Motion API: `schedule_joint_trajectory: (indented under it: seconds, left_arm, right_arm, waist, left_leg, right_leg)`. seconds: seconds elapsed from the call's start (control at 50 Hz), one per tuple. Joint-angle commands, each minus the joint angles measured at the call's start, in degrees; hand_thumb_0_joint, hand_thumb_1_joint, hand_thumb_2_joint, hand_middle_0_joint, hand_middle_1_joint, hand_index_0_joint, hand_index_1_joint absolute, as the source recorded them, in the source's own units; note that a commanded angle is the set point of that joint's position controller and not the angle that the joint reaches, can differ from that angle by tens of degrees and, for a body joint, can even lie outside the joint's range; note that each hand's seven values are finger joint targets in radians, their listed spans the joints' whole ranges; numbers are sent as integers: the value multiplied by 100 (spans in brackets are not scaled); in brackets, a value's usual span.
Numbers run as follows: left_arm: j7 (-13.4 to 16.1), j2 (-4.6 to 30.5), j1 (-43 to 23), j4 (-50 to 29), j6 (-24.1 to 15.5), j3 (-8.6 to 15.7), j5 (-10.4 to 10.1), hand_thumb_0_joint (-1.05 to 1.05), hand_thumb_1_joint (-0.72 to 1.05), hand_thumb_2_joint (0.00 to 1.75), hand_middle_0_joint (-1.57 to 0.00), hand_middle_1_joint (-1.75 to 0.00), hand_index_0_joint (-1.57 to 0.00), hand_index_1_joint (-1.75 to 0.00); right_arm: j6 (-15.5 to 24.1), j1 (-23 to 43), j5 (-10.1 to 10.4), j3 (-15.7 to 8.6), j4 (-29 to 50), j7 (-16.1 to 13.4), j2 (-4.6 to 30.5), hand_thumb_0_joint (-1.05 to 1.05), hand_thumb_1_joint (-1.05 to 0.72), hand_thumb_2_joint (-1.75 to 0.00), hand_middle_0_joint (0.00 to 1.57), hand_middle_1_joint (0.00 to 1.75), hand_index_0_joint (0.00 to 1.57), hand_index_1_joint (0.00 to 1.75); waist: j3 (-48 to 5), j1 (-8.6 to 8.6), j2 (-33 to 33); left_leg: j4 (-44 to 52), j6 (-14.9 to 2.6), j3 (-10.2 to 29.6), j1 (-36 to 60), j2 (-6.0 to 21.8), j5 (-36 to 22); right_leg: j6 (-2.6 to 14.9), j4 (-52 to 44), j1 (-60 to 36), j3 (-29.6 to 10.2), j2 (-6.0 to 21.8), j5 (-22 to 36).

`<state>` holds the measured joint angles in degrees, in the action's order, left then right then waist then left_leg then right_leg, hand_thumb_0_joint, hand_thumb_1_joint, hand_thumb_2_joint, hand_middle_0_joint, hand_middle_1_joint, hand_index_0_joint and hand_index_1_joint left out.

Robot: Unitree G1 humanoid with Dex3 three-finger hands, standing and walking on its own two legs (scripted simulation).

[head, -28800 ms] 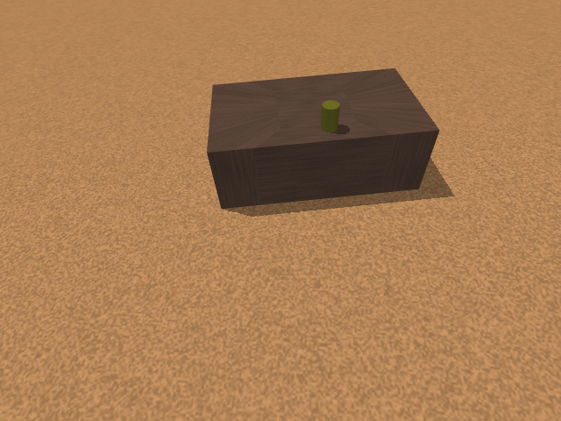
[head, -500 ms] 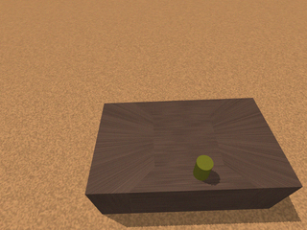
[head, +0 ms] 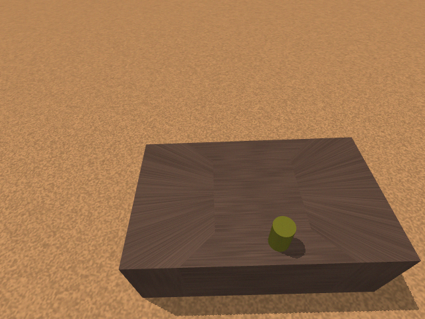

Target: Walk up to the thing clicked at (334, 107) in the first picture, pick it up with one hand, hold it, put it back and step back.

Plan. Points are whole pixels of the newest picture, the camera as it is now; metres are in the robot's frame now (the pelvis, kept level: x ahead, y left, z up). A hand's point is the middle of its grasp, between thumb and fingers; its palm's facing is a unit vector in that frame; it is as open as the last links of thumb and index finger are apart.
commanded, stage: stand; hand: right
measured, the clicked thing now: (281, 234) +0.47 -0.18 -0.36
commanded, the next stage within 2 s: step back in 0.18 s
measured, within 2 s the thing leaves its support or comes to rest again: neither
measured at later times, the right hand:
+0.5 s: hand out of the picture +0.05 -0.32 -0.19, palm faces +0.00 +0.93 -0.36, open 7.4 cm
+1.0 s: hand out of the picture -0.07 -0.29 -0.17, palm faces -0.12 +0.90 -0.41, open 7.4 cm
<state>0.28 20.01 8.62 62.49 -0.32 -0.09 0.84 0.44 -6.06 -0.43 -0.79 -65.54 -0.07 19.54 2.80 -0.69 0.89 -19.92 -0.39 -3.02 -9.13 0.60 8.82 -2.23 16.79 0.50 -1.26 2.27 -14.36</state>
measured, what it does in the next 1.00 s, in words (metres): walks backwards: left foot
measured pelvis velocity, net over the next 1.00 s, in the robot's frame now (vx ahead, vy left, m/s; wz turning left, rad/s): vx -0.19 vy -0.03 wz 0.08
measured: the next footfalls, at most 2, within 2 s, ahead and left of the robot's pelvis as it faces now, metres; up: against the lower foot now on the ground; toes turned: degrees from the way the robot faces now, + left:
left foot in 0.90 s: -0.14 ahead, +0.08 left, +0.00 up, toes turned +2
right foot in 1.30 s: -0.28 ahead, -0.17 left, +0.00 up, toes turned +1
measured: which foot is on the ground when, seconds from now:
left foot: down 0.00-0.48, up 0.50-0.88, down 0.90-1.00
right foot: down 0.00-0.92, up 0.94-1.00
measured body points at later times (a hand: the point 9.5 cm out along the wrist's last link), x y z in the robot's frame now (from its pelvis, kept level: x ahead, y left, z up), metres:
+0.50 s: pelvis -0.07 -0.05 -0.03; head -0.01 -0.07 +0.42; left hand +0.00 +0.28 -0.14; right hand +0.05 -0.36 -0.16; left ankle +0.02 +0.11 -0.74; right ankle -0.09 -0.16 -0.75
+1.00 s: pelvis -0.19 -0.03 -0.03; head -0.13 -0.01 +0.42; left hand -0.08 +0.29 -0.15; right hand -0.07 -0.34 -0.14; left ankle -0.18 +0.08 -0.75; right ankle -0.15 -0.16 -0.71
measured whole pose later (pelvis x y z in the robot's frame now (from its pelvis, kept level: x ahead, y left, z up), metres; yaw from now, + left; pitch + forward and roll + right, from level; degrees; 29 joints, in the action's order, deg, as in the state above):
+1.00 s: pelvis -0.19 -0.03 -0.03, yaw +5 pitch -3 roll -1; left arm 1.6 21.5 5.7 47.4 3.8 3.5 0.7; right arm -2.8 -7.5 -1.7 -2.2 -50.9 0.4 21.4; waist 11.2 -0.4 1.3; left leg -39.6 -2.0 2.0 -16.3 -1.4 20.3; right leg 0.5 55.8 25.7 -3.4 -2.3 -29.7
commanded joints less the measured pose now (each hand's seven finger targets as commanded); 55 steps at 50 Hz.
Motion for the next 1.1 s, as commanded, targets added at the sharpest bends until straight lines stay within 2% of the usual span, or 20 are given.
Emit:
schedule_joint_trajectory:
  seconds: [0.0,0.14,0.18,0.28,0.32,0.4,0.42,0.44,0.46,0.5,0.52,0.58,0.68,0.78,0.86,0.9,0.92,0.94,1.02,1.08]
  left_arm:
    - [54,1187,-139,-294,-98,264,-1,0,90,90,-20,-30,-20,-30]
    - [53,1196,-137,-292,-114,261,1,0,90,90,-20,-30,-20,-30]
    - [124,1409,-157,-542,2,442,-101,0,90,90,-20,-30,-20,-30]
    - [106,1162,274,-799,203,494,-59,0,90,90,-20,-30,-20,-30]
    - [77,1142,332,-909,273,516,-65,0,90,90,-20,-30,-20,-30]
    - [80,1051,880,-910,200,599,-44,0,90,90,-20,-30,-20,-30]
    - [112,1175,842,-926,137,640,33,0,90,90,-20,-30,-20,-30]
    - [129,1661,728,-1036,84,786,118,0,90,90,-20,-30,-20,-30]
    - [130,1997,493,-1192,82,874,133,0,90,90,-20,-30,-20,-30]
    - [135,2162,-267,-1565,52,872,252,0,90,90,-20,-30,-20,-30]
    - [147,2028,-443,-1674,29,874,226,0,90,90,-20,-30,-20,-30]
    - [143,1599,-805,-1816,31,793,146,0,90,90,-20,-30,-20,-30]
    - [255,1280,398,-1763,75,785,60,0,90,90,-20,-30,-20,-30]
    - [262,1567,348,-1951,150,844,24,0,90,90,-20,-30,-20,-30]
    - [169,1690,-270,-2177,192,789,-19,0,90,90,-20,-30,-20,-30]
    - [153,1265,-361,-2292,197,702,-72,0,90,90,-20,-30,-20,-30]
    - [224,1304,-685,-2284,221,761,-54,0,90,90,-20,-30,-20,-30]
    - [250,1336,-703,-2184,241,790,24,0,90,90,-20,-30,-20,-30]
    - [193,1262,243,-1766,268,785,-72,0,90,90,-20,-30,-20,-30]
    - [163,1143,265,-1787,192,757,-25,0,90,90,-20,-30,-20,-30]
  right_arm:
    - [147,198,1,-236,306,-68,1244,0,-90,-90,20,30,20,30]
    - [149,207,10,-234,313,-51,1230,0,-90,-90,20,30,20,30]
    - [-2,266,32,-349,505,-37,1497,0,-90,-90,20,30,20,30]
    - [-94,347,-4,-540,930,-68,1765,0,-90,-90,20,30,20,30]
    - [-120,395,-84,-586,1105,-90,1758,0,-90,-90,20,30,20,30]
    - [-253,911,-50,-514,1432,-94,1598,0,-90,-90,20,30,20,30]
    - [-311,959,5,-461,1435,-59,1448,0,-90,-90,20,30,20,30]
    - [-326,798,85,-400,1485,-47,1198,0,-90,-90,20,30,20,30]
    - [-369,689,76,-318,1563,-71,925,0,-90,-90,20,30,20,30]
    - [-443,133,19,-445,1417,-130,1181,0,-90,-90,20,30,20,30]
    - [-418,92,36,-477,1403,-125,1332,0,-90,-90,20,30,20,30]
    - [-363,-338,135,-473,1298,-134,1492,0,-90,-90,20,30,20,30]
    - [-229,100,0,-305,1679,-199,1315,0,-90,-90,20,30,20,30]
    - [-217,-200,-66,-365,1780,-159,1292,0,-90,-90,20,30,20,30]
    - [-205,-926,-78,-505,1527,-79,1358,0,-90,-90,20,30,20,30]
    - [-209,-672,-142,-634,1710,-44,1913,0,-90,-90,20,30,20,30]
    - [-218,-488,-149,-698,1798,-10,2303,0,-90,-90,20,30,20,30]
    - [-201,-363,-178,-697,1805,-42,2205,0,-90,-90,20,30,20,30]
    - [-190,432,-176,-502,2082,-117,1524,0,-90,-90,20,30,20,30]
    - [-176,79,-108,-492,2038,-123,1427,0,-90,-90,20,30,20,30]
  waist:
    - [-423,11,-58]
    - [-376,7,-3]
    - [-18,26,-165]
    - [-698,30,-1147]
    - [-917,41,-1272]
    - [-931,505,-987]
    - [-646,512,-465]
    - [-427,388,711]
    - [-114,328,1357]
    - [-61,109,1139]
    - [-50,81,1163]
    - [-186,-205,762]
    - [-620,494,612]
    - [-886,456,1077]
    - [-1089,-71,699]
    - [-989,-96,-1017]
    - [-735,-329,-1757]
    - [-410,-308,-1441]
    - [4,317,-818]
    - [-157,136,-845]
  left_leg:
    - [175,-89,617,683,727,-1218]
    - [180,-88,643,721,740,-1191]
    - [-253,-361,754,363,888,-2613]
    - [166,-1394,1547,-122,1929,-2218]
    - [38,-1537,1421,-139,1973,-1940]
    - [-1125,-993,930,-398,1414,-1587]
    - [-1562,-648,682,-474,901,-872]
    - [-2323,-293,508,-1267,125,334]
    - [-3107,-51,692,-2020,-663,2238]
    - [-4637,-93,1312,-1609,-609,2609]
    - [-5033,-111,1445,-1550,-518,2242]
    - [-5201,82,1400,-1945,-776,1645]
    - [-3845,166,1164,-2662,-463,1969]
    - [-2333,48,705,-1695,-149,1991]
    - [-891,-162,355,-189,-115,167]
    - [-451,-1008,2394,182,1408,-1463]
    - [-26,-1756,3144,-479,2102,-1802]
    - [89,-1897,3299,-943,2185,-1556]
    - [-179,-1220,1628,-677,1287,-1561]
    - [-434,-1321,1557,213,1262,-1645]
  right_leg:
    - [305,-298,519,-278,566,1125]
    - [301,-325,607,-280,561,1035]
    - [306,688,1062,-49,195,1779]
    - [419,3112,1138,23,-280,-1573]
    - [482,3736,1434,-174,-229,-1881]
    - [287,1674,1091,-186,-55,-411]
    - [203,518,1122,-265,16,578]
    - [231,241,900,-1384,633,1655]
    - [693,-24,1033,-2192,1253,1896]
    - [1680,98,2147,-2431,1857,1970]
    - [1704,96,2230,-2253,1728,1914]
    - [1210,648,1348,-1000,1017,2443]
    - [1437,1322,-814,-1112,1318,3752]
    - [1460,1597,-578,-1090,1478,4190]
    - [1007,1852,783,-710,1117,2543]
    - [407,3106,2141,48,-205,-146]
    - [272,4408,2319,-207,-802,-2471]
    - [275,5247,2278,-713,-829,-2573]
    - [312,5980,2840,-918,-958,-1520]
    - [69,5107,2912,-733,-765,-1432]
